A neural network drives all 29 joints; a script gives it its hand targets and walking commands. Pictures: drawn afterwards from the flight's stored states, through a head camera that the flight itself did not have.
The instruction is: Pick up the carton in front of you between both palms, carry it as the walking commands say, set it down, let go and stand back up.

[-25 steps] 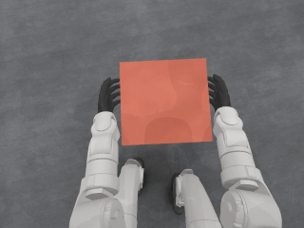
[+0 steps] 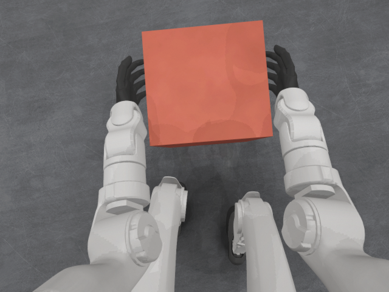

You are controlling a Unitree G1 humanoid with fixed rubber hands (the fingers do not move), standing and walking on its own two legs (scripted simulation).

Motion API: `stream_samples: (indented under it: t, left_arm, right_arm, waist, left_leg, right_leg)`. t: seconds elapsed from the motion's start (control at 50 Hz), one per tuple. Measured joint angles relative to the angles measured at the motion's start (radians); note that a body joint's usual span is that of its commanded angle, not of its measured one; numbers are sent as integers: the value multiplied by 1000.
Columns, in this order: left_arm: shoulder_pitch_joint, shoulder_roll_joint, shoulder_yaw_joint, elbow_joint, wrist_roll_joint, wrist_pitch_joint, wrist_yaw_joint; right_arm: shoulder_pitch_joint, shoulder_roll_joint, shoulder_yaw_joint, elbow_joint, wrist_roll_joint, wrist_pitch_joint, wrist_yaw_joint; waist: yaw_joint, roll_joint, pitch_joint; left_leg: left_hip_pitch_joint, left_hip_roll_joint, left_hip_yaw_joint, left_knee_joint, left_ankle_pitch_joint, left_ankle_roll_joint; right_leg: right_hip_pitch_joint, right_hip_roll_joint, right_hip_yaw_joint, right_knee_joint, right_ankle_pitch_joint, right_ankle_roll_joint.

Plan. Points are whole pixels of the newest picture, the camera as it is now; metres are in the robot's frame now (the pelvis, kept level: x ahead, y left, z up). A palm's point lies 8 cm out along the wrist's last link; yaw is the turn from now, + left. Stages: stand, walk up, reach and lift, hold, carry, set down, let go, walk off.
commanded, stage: set down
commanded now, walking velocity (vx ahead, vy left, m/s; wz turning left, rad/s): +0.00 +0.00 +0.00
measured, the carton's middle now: (205, 98) +0.47 +0.05 -0.17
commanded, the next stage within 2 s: none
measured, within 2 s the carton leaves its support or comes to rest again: rests again in 1.88 s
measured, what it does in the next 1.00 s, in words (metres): lowers itself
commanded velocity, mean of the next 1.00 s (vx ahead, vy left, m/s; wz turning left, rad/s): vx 0.00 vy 0.00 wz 0.00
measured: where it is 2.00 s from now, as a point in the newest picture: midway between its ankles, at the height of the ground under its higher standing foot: (204, 232)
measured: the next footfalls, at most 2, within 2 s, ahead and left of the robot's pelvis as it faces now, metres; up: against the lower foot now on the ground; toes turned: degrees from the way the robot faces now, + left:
none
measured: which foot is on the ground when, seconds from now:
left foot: down 0.00-1.00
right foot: down 0.00-1.00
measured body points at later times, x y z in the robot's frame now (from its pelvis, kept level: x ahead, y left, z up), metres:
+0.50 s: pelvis -0.03 +0.01 -0.11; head +0.32 +0.02 +0.17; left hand +0.47 +0.21 -0.25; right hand +0.55 -0.08 -0.25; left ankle +0.11 +0.14 -0.52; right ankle +0.05 -0.10 -0.52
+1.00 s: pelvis -0.02 -0.01 -0.17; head +0.35 -0.02 +0.08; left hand +0.50 +0.23 -0.32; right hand +0.56 -0.07 -0.35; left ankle +0.11 +0.14 -0.52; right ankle +0.05 -0.10 -0.52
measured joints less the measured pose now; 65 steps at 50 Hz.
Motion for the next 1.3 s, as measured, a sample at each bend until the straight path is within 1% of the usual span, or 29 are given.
stream_samples:
  t: [0.1,0.2,0.4,0.56,0.62,0.68,0.78,0.86,0.94,1.04,1.18,1.3]
  left_arm:
    - [-47,7,-9,-10,-28,9,27]
    - [-102,13,-3,-9,-41,21,49]
    - [-225,33,27,20,-43,27,71]
    - [-316,66,32,53,-80,14,90]
    - [-381,94,27,122,-101,16,97]
    - [-429,121,35,174,-115,9,91]
    - [-475,157,46,252,-139,-5,66]
    - [-476,182,29,269,-175,-16,51]
    - [-466,196,17,284,-195,-23,36]
    - [-467,206,8,318,-198,-28,25]
    - [-496,216,16,372,-181,-37,18]
    - [-525,233,37,412,-168,-53,14]
  right_arm:
    - [-68,-46,29,22,29,7,4]
    - [-148,-87,46,60,40,18,11]
    - [-319,-162,79,152,43,28,21]
    - [-446,-226,158,217,84,22,8]
    - [-476,-260,198,247,105,26,-6]
    - [-499,-274,228,277,113,11,-22]
    - [-525,-290,269,312,119,6,-36]
    - [-527,-294,306,310,140,1,-50]
    - [-529,-293,319,319,150,1,-54]
    - [-536,-294,317,351,150,-2,-50]
    - [-567,-304,309,406,133,-14,-35]
    - [-587,-307,315,422,125,-24,-13]
  waist:
    - [2,0,25]
    - [5,0,60]
    - [14,-1,158]
    - [31,3,269]
    - [53,13,303]
    - [69,28,323]
    - [91,51,343]
    - [97,58,353]
    - [99,56,355]
    - [104,54,360]
    - [108,60,386]
    - [99,76,415]
  left_leg:
    - [-102,-3,7,89,-12,6]
    - [-184,-6,15,166,-19,10]
    - [-311,-7,24,289,-21,9]
    - [-386,-1,26,387,-31,0]
    - [-403,-2,27,423,-40,-5]
    - [-419,-3,29,455,-51,-10]
    - [-443,-7,27,499,-69,-22]
    - [-454,-23,14,524,-85,-43]
    - [-461,-35,1,544,-94,-58]
    - [-462,-30,0,559,-95,-53]
    - [-457,-25,8,567,-83,-46]
    - [-452,-25,16,573,-76,-41]
  right_leg:
    - [-100,0,5,93,-19,10]
    - [-181,0,11,176,-32,17]
    - [-313,5,17,317,-47,21]
    - [-394,14,16,427,-63,16]
    - [-412,15,15,469,-75,12]
    - [-429,16,16,507,-90,7]
    - [-454,15,13,558,-114,-3]
    - [-468,19,11,585,-126,-9]
    - [-478,27,10,602,-130,-9]
    - [-479,35,11,613,-126,-4]
    - [-479,42,20,623,-111,5]
    - [-475,42,27,633,-106,10]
